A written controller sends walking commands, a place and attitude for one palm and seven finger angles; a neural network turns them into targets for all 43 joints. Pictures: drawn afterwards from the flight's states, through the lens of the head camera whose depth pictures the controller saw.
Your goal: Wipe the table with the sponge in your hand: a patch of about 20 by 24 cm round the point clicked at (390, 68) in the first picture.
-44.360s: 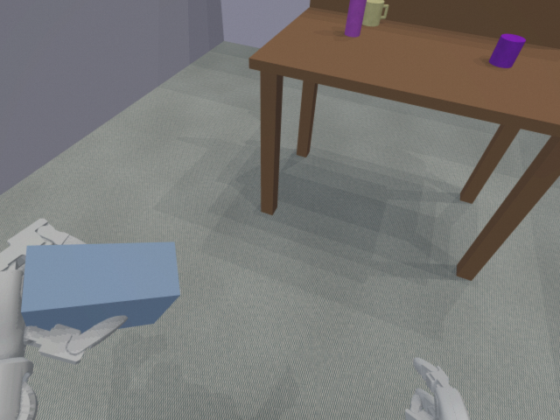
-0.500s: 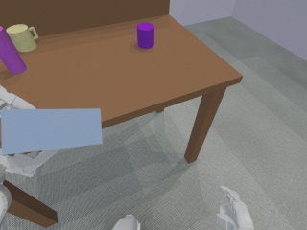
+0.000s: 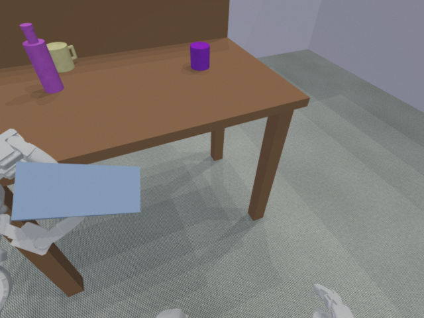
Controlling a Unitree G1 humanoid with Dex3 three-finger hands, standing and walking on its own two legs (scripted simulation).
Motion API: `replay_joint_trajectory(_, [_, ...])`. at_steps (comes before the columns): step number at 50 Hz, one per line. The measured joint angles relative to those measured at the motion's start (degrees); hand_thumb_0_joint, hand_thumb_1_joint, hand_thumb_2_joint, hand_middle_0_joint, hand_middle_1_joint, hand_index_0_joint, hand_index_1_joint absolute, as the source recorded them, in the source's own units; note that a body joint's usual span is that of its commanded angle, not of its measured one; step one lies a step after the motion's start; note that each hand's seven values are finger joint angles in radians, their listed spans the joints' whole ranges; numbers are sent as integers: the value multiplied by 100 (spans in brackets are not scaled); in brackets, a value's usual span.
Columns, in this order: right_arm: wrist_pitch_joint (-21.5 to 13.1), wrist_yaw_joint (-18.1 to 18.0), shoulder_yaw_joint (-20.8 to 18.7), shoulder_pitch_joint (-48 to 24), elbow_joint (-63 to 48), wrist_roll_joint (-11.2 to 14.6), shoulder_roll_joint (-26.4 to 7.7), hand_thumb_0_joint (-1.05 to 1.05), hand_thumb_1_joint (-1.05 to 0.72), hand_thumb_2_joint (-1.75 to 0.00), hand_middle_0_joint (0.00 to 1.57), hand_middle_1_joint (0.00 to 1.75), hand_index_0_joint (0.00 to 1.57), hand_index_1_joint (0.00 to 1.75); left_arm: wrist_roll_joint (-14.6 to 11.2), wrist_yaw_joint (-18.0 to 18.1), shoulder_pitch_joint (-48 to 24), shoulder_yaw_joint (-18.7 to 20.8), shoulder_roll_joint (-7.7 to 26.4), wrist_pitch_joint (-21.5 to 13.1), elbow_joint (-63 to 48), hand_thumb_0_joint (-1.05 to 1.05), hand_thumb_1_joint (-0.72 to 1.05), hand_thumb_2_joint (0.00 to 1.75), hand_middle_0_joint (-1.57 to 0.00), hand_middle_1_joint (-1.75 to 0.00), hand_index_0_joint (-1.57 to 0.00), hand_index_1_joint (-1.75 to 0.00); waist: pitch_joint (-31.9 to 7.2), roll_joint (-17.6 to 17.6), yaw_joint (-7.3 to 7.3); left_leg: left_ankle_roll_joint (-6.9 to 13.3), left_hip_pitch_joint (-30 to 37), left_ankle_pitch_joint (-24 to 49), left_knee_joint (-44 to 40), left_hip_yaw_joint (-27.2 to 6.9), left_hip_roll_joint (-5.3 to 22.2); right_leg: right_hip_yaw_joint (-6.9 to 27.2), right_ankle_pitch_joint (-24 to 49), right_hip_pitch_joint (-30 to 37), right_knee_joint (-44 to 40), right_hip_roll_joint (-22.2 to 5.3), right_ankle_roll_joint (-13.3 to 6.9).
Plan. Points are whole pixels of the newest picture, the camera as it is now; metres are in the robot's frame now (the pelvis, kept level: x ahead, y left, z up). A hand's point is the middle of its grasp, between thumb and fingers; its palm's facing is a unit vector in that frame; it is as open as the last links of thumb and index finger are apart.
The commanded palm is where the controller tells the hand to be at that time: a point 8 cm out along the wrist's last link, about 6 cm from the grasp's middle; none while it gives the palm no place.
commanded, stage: stop stepping back and stand still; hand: left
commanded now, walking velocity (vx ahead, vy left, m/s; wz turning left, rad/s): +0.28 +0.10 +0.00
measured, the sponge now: (94, 194) +0.24 +0.18 +0.19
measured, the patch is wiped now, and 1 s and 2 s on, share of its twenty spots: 1.00 1.00 1.00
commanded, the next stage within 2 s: stand and wait in 0.64 s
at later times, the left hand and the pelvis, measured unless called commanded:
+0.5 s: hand (23, 260) +0.13 +0.21 +0.21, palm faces +0.39 -0.85 -0.36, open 9.7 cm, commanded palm +0.08 +0.26 +0.24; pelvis -0.08 -0.02 +0.00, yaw -1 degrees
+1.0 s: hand (27, 237) +0.16 +0.23 +0.21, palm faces +0.40 -0.83 -0.38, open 9.7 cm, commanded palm +0.11 +0.27 +0.24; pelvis -0.06 -0.01 +0.01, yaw -2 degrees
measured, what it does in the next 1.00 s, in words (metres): steps on the spot: left foot, then right foot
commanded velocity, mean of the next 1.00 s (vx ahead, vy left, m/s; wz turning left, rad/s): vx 0.11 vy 0.03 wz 0.00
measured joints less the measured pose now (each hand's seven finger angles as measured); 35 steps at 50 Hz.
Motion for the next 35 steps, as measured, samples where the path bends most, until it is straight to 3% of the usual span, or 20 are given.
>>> replay_joint_trajectory(2, [140, -14, 34, -37, 175, -10, 56, 2, -91, -90, 21, 30, 20, 30, -21, -54, -54, -30, -72, 60, 192, -2, -51, 108, -76, -137, -80, -139, -208, -200, 76, 21, -46, 192, 572, 163, -35, 91, 63, -131, -90, -80, -43])
replay_joint_trajectory(3, [189, -31, 49, -34, 166, -15, 81, 2, -91, -90, 21, 30, 20, 30, -37, -56, -51, -26, -105, 105, 242, -2, -51, 108, -76, -137, -80, -139, -309, -288, 89, 49, 78, 226, 440, 253, 4, 73, 55, -222, -126, -151, -72])
replay_joint_trajectory(6, [104, -140, 106, -30, -27, -22, 48, 2, -91, -90, 21, 30, 20, 30, -73, 35, 2, -37, -130, 170, 229, -2, -51, 108, -76, -137, -80, -139, -522, -380, 112, 193, 866, -100, -1050, 398, 124, -76, -209, -612, -76, -296, -51])
replay_joint_trajectory(8, [-81, -218, 114, -52, -270, -19, -87, 2, -91, -90, 21, 30, 20, 30, -111, 113, -21, -66, -87, 193, 69, -2, -51, 108, -76, -137, -80, -139, -525, -229, 50, 325, 1470, -399, -2293, 296, 169, -239, -460, -960, 230, -273, 0])
replay_joint_trajectory(11, [-322, -230, 93, -131, -320, 23, 82, 2, -91, -90, 21, 30, 20, 30, -51, 132, -178, 23, 148, 173, 122, -2, -51, 108, -76, -137, -80, -139, -294, -540, -40, 98, 1458, 49, -2283, 430, 11, 171, -1028, -1499, 1946, -268, 185])
replay_joint_trajectory(13, [-433, -138, 111, 41, -327, 52, 165, 2, -91, -90, 21, 30, 20, 30, 3, 113, -152, 63, 208, 196, 221, -2, -51, 108, -76, -137, -80, -139, -395, -581, -120, 32, 1538, 240, -2439, 434, -16, 240, -1043, -1556, 2641, -227, 224])
replay_joint_trajectory(16, [-501, -91, 142, 332, -272, 9, 160, 1, -91, -90, 21, 30, 20, 30, -35, 107, -18, 103, 173, 102, 320, -2, -51, 108, -76, -137, -80, -139, -552, -353, -230, -38, 1594, 384, -2652, 263, 77, 152, -1075, -978, 1769, -244, 188])
replay_joint_trajectory(18, [-440, -104, 148, 478, -307, -45, 105, 1, -91, -90, 21, 30, 20, 30, -65, 99, 19, 164, 258, 65, 310, -2, -51, 108, -76, -137, -80, -139, -506, -217, -251, 24, 1390, 12, -2260, 121, 146, 143, -962, -250, 447, -243, 109])
replay_joint_trajectory(19, [-391, -97, 123, 469, -285, -48, 60, 1, -90, -90, 21, 30, 20, 30, -53, 69, -39, 181, 284, 35, 294, -2, -51, 108, -76, -137, -80, -139, -409, -164, -191, 89, 1141, -288, -1712, 74, 183, 96, -409, -181, 166, -219, 91])
replay_joint_trajectory(22, [-173, -67, 1, 253, 108, -46, -132, 1, -90, -90, 21, 30, 20, 30, -56, -97, -162, 52, 9, -33, 336, -2, -51, 108, -76, -137, -80, -139, -85, 52, -36, 101, 416, -132, 132, -147, 104, -105, -80, -156, 192, -96, 39])
replay_joint_trajectory(24, [-48, -51, -78, 183, 228, -37, -161, 2, -91, -90, 21, 30, 20, 30, -51, -136, -17, 43, -138, -21, 289, -2, -51, 108, -76, -137, -80, -139, -59, -18, 50, 110, 231, 106, 367, 13, 45, -41, -16, -128, 18, -121, 9])
replay_joint_trajectory(28, [-71, -160, -91, 125, 66, -59, -131, 2, -91, -90, 21, 30, 20, 30, -59, 5, 336, 84, -160, -18, 12, -2, -51, 108, -76, -137, -80, -139, -27, -300, 93, 205, 825, 215, -1391, 396, 118, 21, -13, -196, -110, -332, -10])
replay_joint_trajectory(30, [-203, -253, -82, 96, -114, -109, -209, 2, -91, -90, 21, 30, 20, 30, -56, 106, 357, 44, -128, -40, -174, -2, -51, 108, -76, -137, -80, -139, -24, -224, 70, 268, 1269, -3, -2463, 270, 162, -47, -412, -384, 195, -328, 39])
replay_joint_trajectory(32, [-309, -310, -99, -39, -142, -124, -140, 2, -91, -90, 21, 30, 20, 30, -18, 201, 160, 33, -39, -46, -173, -2, -51, 108, -76, -137, -80, -139, 90, -281, 43, 132, 1239, 479, -2478, 278, 117, 108, -1083, -592, 852, -303, 111])
replay_joint_trajectory(35, [-428, -250, -54, -65, -146, -88, 72, 2, -91, -90, 20, 30, 20, 30, 32, 266, -132, 96, 99, -16, 6, -2, -51, 108, -76, -137, -80, -139, 59, -337, -2, -3, 1375, 715, -2675, 274, 64, 231, -1304, -641, 1444, -229, 178])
